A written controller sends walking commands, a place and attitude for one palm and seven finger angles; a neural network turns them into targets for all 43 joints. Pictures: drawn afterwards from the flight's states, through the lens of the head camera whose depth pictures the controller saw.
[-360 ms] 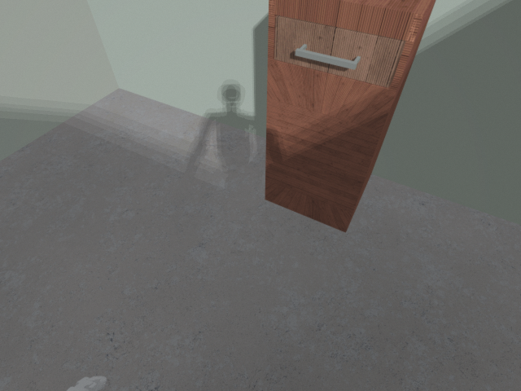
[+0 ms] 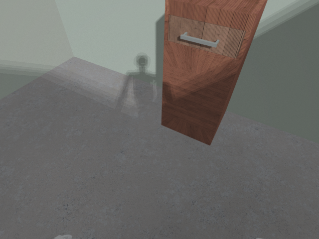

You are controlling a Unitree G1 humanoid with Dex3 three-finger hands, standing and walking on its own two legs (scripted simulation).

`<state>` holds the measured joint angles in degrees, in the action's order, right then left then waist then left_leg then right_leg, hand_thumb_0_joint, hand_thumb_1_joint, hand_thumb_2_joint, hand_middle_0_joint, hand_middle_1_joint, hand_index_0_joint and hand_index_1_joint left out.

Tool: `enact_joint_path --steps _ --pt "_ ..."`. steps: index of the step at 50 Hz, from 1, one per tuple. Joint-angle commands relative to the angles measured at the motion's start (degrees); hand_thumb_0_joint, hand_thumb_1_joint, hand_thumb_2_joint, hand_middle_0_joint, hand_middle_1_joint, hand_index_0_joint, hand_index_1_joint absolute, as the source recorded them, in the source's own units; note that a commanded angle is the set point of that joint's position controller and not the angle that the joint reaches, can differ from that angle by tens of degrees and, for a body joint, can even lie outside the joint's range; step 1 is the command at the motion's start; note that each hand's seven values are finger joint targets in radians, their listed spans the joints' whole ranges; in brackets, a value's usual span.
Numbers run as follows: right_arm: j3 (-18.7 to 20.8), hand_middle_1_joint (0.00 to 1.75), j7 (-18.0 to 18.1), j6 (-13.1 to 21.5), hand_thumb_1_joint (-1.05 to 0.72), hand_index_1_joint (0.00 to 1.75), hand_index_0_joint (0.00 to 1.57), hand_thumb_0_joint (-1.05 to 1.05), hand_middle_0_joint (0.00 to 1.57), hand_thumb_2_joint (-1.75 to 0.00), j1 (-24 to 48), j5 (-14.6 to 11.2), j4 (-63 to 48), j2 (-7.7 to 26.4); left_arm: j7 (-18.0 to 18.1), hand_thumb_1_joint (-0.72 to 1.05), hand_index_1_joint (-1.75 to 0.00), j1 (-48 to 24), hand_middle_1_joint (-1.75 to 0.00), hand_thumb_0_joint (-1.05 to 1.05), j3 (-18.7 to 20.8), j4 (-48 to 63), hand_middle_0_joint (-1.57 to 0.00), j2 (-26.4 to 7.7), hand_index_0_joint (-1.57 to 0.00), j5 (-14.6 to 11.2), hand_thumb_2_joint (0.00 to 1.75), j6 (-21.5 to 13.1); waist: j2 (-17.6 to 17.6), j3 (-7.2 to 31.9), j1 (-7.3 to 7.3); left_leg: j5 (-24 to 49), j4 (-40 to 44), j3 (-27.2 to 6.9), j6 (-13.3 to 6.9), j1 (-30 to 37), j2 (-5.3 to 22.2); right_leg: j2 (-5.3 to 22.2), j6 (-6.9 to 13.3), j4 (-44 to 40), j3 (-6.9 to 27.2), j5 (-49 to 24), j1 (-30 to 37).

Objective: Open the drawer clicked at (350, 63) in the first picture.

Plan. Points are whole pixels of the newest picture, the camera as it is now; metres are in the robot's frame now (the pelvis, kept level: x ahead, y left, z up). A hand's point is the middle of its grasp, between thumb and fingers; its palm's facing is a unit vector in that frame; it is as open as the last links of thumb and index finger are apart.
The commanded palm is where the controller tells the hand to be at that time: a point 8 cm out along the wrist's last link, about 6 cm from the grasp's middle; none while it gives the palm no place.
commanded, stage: stand and wait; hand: left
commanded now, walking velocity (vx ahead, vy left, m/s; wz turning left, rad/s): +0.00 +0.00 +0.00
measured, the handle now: (199, 39) +1.01 -0.13 +0.04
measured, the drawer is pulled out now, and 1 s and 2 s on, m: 0.00 0.00 0.00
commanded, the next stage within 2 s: look at it before walking up in 0.52 s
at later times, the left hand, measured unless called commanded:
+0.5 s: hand out of the picture +0.06 +0.24 -0.15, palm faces -0.03 -0.94 -0.34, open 7.4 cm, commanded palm none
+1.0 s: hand out of the picture +0.05 +0.25 -0.15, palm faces -0.03 -0.94 -0.33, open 7.4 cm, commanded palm none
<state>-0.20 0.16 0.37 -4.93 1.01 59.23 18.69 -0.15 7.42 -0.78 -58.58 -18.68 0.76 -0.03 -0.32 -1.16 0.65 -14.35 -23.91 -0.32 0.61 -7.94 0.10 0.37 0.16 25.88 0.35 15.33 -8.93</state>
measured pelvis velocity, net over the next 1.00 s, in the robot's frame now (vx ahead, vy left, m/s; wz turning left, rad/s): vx -0.02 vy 0.00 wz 0.00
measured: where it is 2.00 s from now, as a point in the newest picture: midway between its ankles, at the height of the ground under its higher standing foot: outside the picture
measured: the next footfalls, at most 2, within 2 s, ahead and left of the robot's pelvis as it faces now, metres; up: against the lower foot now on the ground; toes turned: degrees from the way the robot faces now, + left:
right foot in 1.96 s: +0.33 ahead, -0.07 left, +0.00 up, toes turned -5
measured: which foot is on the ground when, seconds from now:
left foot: down 0.00-1.00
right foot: down 0.00-1.00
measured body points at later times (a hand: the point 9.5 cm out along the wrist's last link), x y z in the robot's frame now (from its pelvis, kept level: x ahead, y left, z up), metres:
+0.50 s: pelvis -0.02 +0.00 +0.00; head -0.02 -0.01 +0.45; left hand +0.06 +0.29 -0.13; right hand +0.05 -0.30 -0.13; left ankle -0.02 +0.13 -0.74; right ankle -0.01 -0.12 -0.74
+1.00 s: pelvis -0.02 +0.00 +0.00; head -0.02 +0.00 +0.45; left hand +0.05 +0.29 -0.13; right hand +0.05 -0.30 -0.13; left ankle -0.02 +0.13 -0.74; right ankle -0.01 -0.12 -0.74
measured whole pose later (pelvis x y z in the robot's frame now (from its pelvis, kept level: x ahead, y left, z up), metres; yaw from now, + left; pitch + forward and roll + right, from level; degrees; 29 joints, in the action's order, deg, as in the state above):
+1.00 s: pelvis -0.02 +0.00 +0.00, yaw +0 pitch -2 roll +0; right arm -0.3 -0.1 0.5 -7.3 0.6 63.7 19.4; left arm -0.4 8.2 -0.7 -62.0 -19.5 0.8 -0.3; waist -0.2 -1.9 0.3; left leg -10.8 -20.5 -0.3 0.9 -7.7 0.6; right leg -0.1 0.3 21.7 0.4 11.3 -8.4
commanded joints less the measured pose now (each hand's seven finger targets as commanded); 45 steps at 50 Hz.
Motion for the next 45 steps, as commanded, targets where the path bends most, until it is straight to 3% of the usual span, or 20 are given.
enact_joint_path --steps 1,8,24,38,45 --pt "2.64 0.30 0.90 1.63 -0.90 0.30 0.20 0.00 0.20 -0.90 2.53 -0.25 -3.11 11.98 1.00 0.90 -0.30 -2.82 -0.30 0.00 3.06 3.35 -0.20 -12.62 -0.20 -0.21 0.90 -1.41 0.61 4.27 -0.60 13.73 3.16 -4.16 -2.35 1.13 6.03 6.39 2.09 -4.32 5.43 -14.86 0.90" --pt "2.41 0.30 0.88 1.66 -0.90 0.30 0.20 0.00 0.20 -0.90 1.71 -0.43 -1.57 12.18 0.99 0.90 -0.30 -2.20 -0.30 0.00 3.07 1.92 -0.20 -12.79 -0.20 -0.28 0.90 -1.53 0.11 4.32 -0.46 12.89 3.94 -4.43 -2.25 1.23 6.26 6.53 2.10 -5.38 5.75 -14.30 1.68" --pt "2.20 0.30 0.55 1.53 -0.90 0.30 0.20 0.00 0.20 -0.90 0.41 -0.43 0.62 12.42 0.80 0.90 -0.30 -2.29 -0.30 0.00 2.82 0.52 -0.20 -13.05 -0.20 -0.17 0.90 -1.50 -0.05 1.45 -0.59 6.56 6.20 -5.07 -1.98 -0.28 6.17 6.36 1.97 -8.41 6.92 -5.28 -0.86" --pt "2.17 0.30 0.60 1.77 -0.90 0.30 0.20 0.00 0.20 -0.90 -0.19 -0.52 0.76 12.48 0.82 0.90 -0.30 -1.98 -0.30 0.00 2.78 0.44 -0.20 -12.78 -0.20 -0.14 0.90 -1.68 0.32 3.08 -0.67 9.39 6.04 -5.35 -1.97 0.56 6.56 6.39 1.91 -7.83 6.47 -8.87 0.20" --pt "2.13 0.30 0.59 1.65 -0.90 0.30 0.20 0.00 0.20 -0.90 0.37 -0.58 0.91 12.43 0.79 0.90 -0.30 -1.88 -0.30 0.00 2.68 0.23 -0.20 -12.75 -0.20 -0.13 0.90 -1.62 0.15 1.71 -0.60 8.34 6.53 -5.54 -1.96 0.41 6.48 6.30 1.78 -8.56 6.50 -7.66 -0.50"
